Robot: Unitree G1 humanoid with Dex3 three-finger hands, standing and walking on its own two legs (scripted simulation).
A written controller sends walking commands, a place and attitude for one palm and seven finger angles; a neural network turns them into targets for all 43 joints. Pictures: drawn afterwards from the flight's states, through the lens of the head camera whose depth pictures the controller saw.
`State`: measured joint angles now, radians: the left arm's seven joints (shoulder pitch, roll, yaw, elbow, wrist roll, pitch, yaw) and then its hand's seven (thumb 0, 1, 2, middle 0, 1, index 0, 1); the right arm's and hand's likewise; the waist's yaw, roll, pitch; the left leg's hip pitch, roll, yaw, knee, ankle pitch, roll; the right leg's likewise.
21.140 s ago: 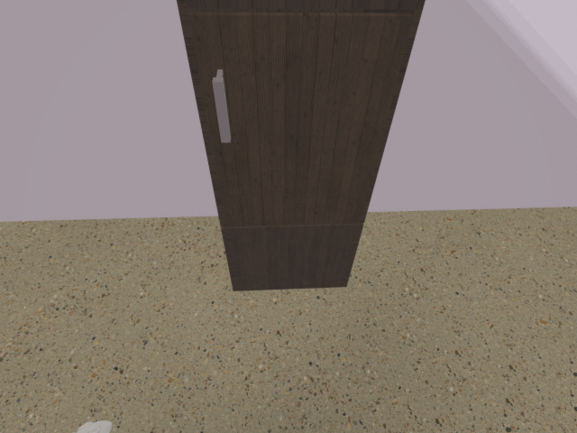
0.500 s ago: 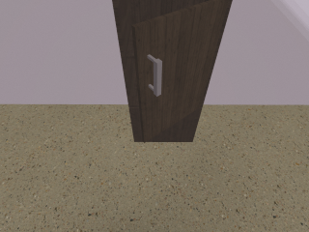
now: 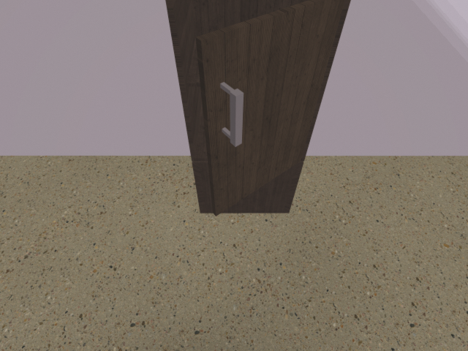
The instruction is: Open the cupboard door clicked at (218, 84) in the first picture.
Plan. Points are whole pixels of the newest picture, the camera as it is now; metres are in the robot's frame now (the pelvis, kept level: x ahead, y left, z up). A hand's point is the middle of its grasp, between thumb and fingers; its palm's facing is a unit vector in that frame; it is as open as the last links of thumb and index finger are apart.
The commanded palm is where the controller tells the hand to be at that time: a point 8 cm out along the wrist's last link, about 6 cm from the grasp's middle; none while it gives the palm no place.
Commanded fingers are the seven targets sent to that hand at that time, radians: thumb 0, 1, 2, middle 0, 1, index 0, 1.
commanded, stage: walk to a spot facing it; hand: left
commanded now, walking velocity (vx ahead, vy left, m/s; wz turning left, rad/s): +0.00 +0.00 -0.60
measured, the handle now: (230, 115) +0.58 +0.05 +0.07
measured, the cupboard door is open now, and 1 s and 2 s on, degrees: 38 38 38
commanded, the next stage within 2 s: none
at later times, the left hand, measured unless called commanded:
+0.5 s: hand out of the picture +0.06 +0.16 -0.16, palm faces -0.18 -0.94 -0.29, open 7.4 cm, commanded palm none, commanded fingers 0.00 0.90 0.90 -0.20 -0.30 -0.20 -0.30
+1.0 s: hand (160, 335) +0.18 +0.17 -0.18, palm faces -0.43 -0.87 -0.24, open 7.4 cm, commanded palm none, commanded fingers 0.00 0.90 0.90 -0.20 -0.30 -0.20 -0.30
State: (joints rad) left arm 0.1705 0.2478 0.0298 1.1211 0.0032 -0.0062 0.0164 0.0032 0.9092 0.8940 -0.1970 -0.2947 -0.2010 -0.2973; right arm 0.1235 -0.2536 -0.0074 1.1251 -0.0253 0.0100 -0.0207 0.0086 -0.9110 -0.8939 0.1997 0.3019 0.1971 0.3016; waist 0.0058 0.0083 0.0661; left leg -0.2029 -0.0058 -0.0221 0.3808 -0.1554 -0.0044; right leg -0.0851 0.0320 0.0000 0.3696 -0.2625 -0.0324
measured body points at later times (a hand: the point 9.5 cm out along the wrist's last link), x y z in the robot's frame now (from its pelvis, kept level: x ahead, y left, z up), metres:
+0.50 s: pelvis -0.01 -0.03 -0.01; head +0.03 -0.07 +0.44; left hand +0.07 +0.21 -0.14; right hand +0.01 -0.29 -0.17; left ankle +0.00 +0.13 -0.66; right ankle -0.05 -0.09 -0.74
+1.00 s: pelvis +0.00 +0.00 -0.01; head +0.06 +0.00 +0.44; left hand +0.20 +0.21 -0.16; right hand -0.03 -0.26 -0.14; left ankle +0.06 +0.12 -0.74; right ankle -0.07 -0.10 -0.68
